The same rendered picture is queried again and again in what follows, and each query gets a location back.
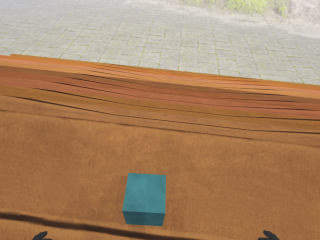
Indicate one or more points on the carton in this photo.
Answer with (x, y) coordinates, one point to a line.
(145, 199)

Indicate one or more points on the right robot hand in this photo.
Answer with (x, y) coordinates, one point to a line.
(270, 236)

